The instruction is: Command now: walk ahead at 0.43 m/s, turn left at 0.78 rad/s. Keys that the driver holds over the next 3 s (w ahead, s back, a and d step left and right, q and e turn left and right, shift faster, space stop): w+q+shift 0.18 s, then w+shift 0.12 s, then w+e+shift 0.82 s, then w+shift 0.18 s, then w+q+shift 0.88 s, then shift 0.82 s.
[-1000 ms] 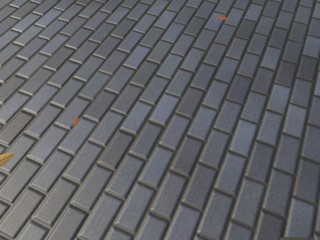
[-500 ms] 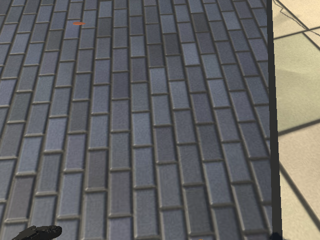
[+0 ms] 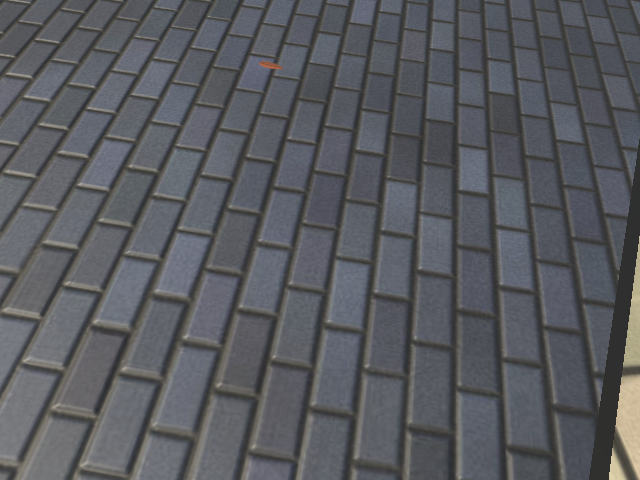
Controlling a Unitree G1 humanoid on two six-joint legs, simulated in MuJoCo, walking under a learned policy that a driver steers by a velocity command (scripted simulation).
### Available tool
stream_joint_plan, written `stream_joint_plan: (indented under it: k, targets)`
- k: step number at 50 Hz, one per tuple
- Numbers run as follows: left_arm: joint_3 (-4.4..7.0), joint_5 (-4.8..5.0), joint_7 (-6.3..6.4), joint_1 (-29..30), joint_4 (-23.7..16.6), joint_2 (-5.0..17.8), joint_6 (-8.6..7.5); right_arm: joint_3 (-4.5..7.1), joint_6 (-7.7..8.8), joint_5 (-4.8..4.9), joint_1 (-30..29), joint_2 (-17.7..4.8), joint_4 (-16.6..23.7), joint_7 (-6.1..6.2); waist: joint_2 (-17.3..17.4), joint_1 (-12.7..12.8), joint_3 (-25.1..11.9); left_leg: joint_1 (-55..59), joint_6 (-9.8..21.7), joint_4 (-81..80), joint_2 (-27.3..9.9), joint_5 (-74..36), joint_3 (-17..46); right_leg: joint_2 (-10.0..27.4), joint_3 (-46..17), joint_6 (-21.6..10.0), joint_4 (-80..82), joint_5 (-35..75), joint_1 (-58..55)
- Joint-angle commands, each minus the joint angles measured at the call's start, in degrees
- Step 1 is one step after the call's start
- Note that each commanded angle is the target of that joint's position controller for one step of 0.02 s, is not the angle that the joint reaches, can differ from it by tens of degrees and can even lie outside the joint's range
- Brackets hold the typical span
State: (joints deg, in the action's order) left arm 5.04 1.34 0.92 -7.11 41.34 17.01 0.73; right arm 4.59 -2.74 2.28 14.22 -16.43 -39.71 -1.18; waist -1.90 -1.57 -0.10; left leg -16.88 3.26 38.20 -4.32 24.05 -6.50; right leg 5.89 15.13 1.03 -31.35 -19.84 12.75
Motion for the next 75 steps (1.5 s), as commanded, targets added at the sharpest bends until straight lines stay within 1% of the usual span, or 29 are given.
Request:
stream_joint_plan:
  k: [1,2,4,5,6,7,11,18,22,24,25,27,31,36,41,43,44,45,46,48,53,60,64,65,66,67,68,70,75]
  targets:
    - [0.39,-0.6,-0.99,11.8,-6.1,0.8,-2.08,4.47,1.73,-0.07,23.8,-10.8,-5.9,1.0,17.1,-10.0,-0.1,24.9,10.3,-15.6,-5.7,10.2,16.4,1.8,-1.2,-1.0,-24.1,-15.0,25.4]
    - [-0.35,0.08,-1.32,15.6,-10.8,-0.8,-4.08,4.34,4.55,-1.15,19.9,-15.6,-1.7,0.24,21.5,-7.0,2.8,27.9,20.5,-27.8,-15.3,23.2,52.7,-9.0,-12.6,0.5,-37.5,-16.3,47.0]
    - [0.42,1.77,-3.12,16.1,-10.9,4.9,-8.1,2.49,7.44,-1.41,12.4,-9.7,1.3,0.24,10.1,-4.1,4.8,27.9,18.6,-30.8,-17.0,19.6,48.8,-3.6,-20.7,-2.3,-39.6,-4.7,52.0]
    - [0.66,0.21,-3.22,12.9,-8.9,5.5,-8.86,2.07,7.49,-0.84,11.4,-8.6,1.9,0.49,6.0,-2.3,4.0,26.3,16.4,-29.0,-14.5,14.4,42.6,-2.5,-20.5,-2.3,-36.5,0.2,48.5]
    - [-0.04,-7.62,-3.87,9.0,-5.8,5.9,-5.7,2.63,5.62,-3.96,8.9,-11.4,0.8,0.72,3.7,-0.8,4.8,19.3,11.2,-30.1,-8.8,7.6,32.5,-1.0,-17.1,-0.8,-32.2,5.6,40.4]
    - [-0.06,-7.78,-4.29,7.3,-5.3,5.0,-4.05,2.13,5.47,-3.79,9.0,-10.1,1.1,0.68,6.0,-0.4,4.6,14.9,10.2,-31.0,-5.3,3.0,28.7,-2.3,-15.1,0.5,-30.5,8.2,34.6]
    - [-1.36,-4.13,-4.48,10.4,-6.4,3.7,-1.58,1.37,6.28,-2.61,14.5,-8.1,-2.0,0.12,6.6,-2.0,6.0,14.6,10.7,-32.2,-2.7,-6.9,24.3,-3.1,-12.8,2.8,-22.1,12.5,33.8]
    - [-2.23,-3.55,-4.58,16.8,-8.8,4.0,-2.65,0.73,7.61,-2.53,16.1,-9.2,-6.4,1.17,9.7,-4.1,7.5,22.2,7.9,-33.8,-6.2,-33.0,17.9,-4.9,-7.8,-4.0,-3.1,16.4,24.5]
    - [0.3,-2.4,-1.61,-17.5,0.8,8.7,-2.39,1.22,7.05,-4.84,10.7,-12.2,-7.7,2.01,10.0,13.4,-8.9,16.3,4.1,4.9,-5.2,-76.7,8.5,-11.6,-6.7,-10.1,-4.5,4.8,-12.8]
    - [2.49,-2.67,-1.82,-25.4,4.1,15.5,-2.61,-1.13,8.75,-3.76,11.2,-3.9,-4.2,0.41,-17.7,10.5,-17.3,-16.8,0.4,44.6,12.0,-7.1,9.6,8.7,-62.7,-19.5,14.8,-32.4,-32.1]
    - [1.65,-2.65,-2.66,-15.8,2.7,12.1,-2.8,-1.56,9.45,-4.27,7.5,-5.4,-2.5,0.37,-11.5,6.5,-8.4,-25.8,1.6,48.7,9.2,-6.5,14.3,9.7,-69.3,-20.7,19.5,-29.5,-27.0]
    - [1.02,-2.58,-2.49,-14.5,3.3,7.8,-3.49,-2.17,10.43,-4.94,0.3,-6.7,-1.1,-0.01,2.7,5.3,-1.8,-23.7,1.8,42.1,3.1,-10.3,14.3,7.3,-54.6,-19.8,18.8,-16.0,-13.7]
    - [-0.26,-2.14,-1.71,-15.1,6.1,6.3,-4.99,-3.9,7.52,-7.06,-3.2,-4.0,2.5,-0.42,-0.2,-0.2,5.2,-20.4,-2.5,28.4,-0.8,-6.2,12.2,0.6,-42.8,-19.4,22.5,-6.9,2.6]
    - [1.08,-1.43,-1.74,-16.1,4.7,8.6,-5.98,-5.95,7.63,-4.75,-18.9,-2.2,8.4,-1.93,-0.3,3.8,8.6,-9.1,-6.4,0.9,0.6,-24.4,6.5,-3.9,-35.3,-15.8,27.7,6.8,12.9]
    - [1.92,-0.65,-1.33,-19.9,5.7,10.8,-5.66,-4.44,8.03,-4.47,-17.3,-5.4,8.2,-0.41,-0.5,4.4,1.8,-1.0,-4.7,-9.1,4.4,-23.7,6.8,-1.6,-36.3,-11.5,15.0,37.1,-4.0]
    - [2.54,-1.36,-1.5,-17.5,5.3,13.7,-5.65,-2.15,8.5,-4.34,-1.4,-9.6,4.0,1.28,1.1,-4.1,-8.7,19.0,-3.0,-8.9,4.6,-16.1,6.8,-4.9,-33.6,-9.0,-6.7,44.3,-1.3]
    - [1.48,-1.54,-1.77,-15.7,3.9,9.7,-6.29,-0.28,8.56,-5.4,11.6,-14.3,2.4,2.81,4.2,-9.7,-16.7,33.4,-1.2,-8.2,-5.9,0.6,16.2,-7.9,-30.3,-8.3,-24.8,31.8,7.7]
    - [-0.89,1.13,-1.53,-20.6,1.0,0.1,-6.36,0.75,8.31,-7.69,13.3,-18.4,1.9,2.87,20.8,-5.4,-24.7,45.9,3.7,-18.0,-24.0,21.4,46.4,-13.8,-24.2,-7.1,-42.9,-9.2,25.0]
    - [-1.09,0.08,-1.15,-17.8,0.3,3.9,-5.44,1.1,7.64,-6.35,9.1,-16.2,1.8,2.55,19.9,-4.0,-20.9,39.7,4.5,-23.8,-23.2,27.3,55.0,-9.1,-21.7,-8.1,-48.9,-4.5,31.1]
    - [-0.54,-1.96,-2.03,-9.7,0.6,6.0,-4.18,-0.81,7.52,-5.75,2.6,-7.1,1.5,2.02,6.9,-3.2,-6.5,25.3,2.9,-22.6,-17.4,8.6,34.0,-3.8,-19.9,-7.8,-45.4,3.9,31.9]
    - [-1.98,-3.26,-4.95,-2.1,-4.1,1.1,-0.6,-1.92,9.41,-3.73,6.4,-2.7,-4.7,0.95,7.7,0.6,1.8,15.6,0.3,-26.1,-13.2,-17.2,11.9,0.6,-18.3,-6.4,-42.5,6.1,34.1]
    - [-4.43,-3.59,-6.91,10.2,-9.6,1.7,-1.21,-1.42,10.82,-4.12,8.1,-7.2,-8.2,1.08,3.4,2.4,9.8,9.2,-0.3,-34.4,-8.9,-45.0,-7.2,-4.0,-8.2,-9.4,-14.5,19.9,21.4]
    - [-3.12,-4.21,-5.12,-5.2,-3.5,5.5,-2.72,-0.3,8.51,-4.21,10.3,-15.5,-8.7,2.23,9.1,11.1,-1.2,18.3,1.1,-8.0,-11.7,-89.3,-7.9,-13.0,-7.2,-13.6,-9.5,10.1,1.0]
    - [-1.74,-4.5,-4.01,-17.2,0.8,8.1,-2.94,-0.33,7.63,-4.14,8.5,-15.3,-8.3,2.5,8.9,16.9,-6.2,13.5,1.3,7.8,-11.3,-82.6,-8.0,-12.8,-10.4,-15.4,-3.6,11.1,-13.2]
    - [0.2,-4.99,-2.43,-20.4,2.6,13.2,-2.33,-1.12,7.36,-4.71,11.3,-10.6,-8.2,2.04,2.1,14.6,-10.6,0.9,0.7,29.7,-6.0,-38.0,-6.4,-4.0,-22.2,-15.3,-4.9,1.6,-26.7]
    - [1.39,-5.28,-1.6,-15.6,0.4,19.2,-2.01,-2.68,7.45,-2.68,18.6,-3.6,-4.5,0.91,-12.2,5.4,-18.6,-21.3,-0.9,51.6,2.8,7.4,0.7,13.7,-53.4,-20.7,1.8,-2.1,-40.7]
    - [1.66,-3.55,-1.5,-17.7,-0.1,16.9,-2.14,-1.71,8.15,-2.12,8.1,-8.9,-2.8,1.47,-1.0,11.2,-19.9,-25.2,0.8,53.5,3.2,0.6,11.0,12.6,-57.2,-18.6,10.2,-3.9,-37.4]
    - [0.48,-3.96,-0.93,-12.9,2.8,11.2,-3.77,-2.19,8.29,-1.59,6.4,-6.5,-3.8,1.18,4.7,5.1,-0.9,-25.5,1.0,44.7,-0.7,-7.5,10.8,10.6,-41.6,-15.8,14.9,5.0,-17.0]
    - [-1.94,-2.29,-1.62,-11.0,5.4,2.7,-7.79,-2.32,4.02,-3.15,5.4,-2.3,-6.5,-1.18,1.8,-0.1,6.9,-20.5,-0.2,31.9,-4.6,-13.9,11.6,3.5,-20.3,-9.0,24.2,14.2,-0.9]
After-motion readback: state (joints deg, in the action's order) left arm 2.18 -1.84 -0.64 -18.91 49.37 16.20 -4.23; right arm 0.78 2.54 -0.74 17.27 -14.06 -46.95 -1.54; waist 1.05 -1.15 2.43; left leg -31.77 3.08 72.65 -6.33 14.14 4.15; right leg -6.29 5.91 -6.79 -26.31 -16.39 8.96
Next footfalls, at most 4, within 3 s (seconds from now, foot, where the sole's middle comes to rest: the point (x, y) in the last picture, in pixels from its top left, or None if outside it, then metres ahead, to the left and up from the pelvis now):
0.02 left None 0.00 0.10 -0.77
0.44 right None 0.46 0.03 -0.77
0.88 left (177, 326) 0.84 0.29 -0.77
1.32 right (311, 220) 1.19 -0.03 -0.77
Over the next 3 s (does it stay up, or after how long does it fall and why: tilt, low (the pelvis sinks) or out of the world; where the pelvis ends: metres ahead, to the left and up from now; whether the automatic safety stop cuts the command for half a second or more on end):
stays up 2.21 -0.08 0.00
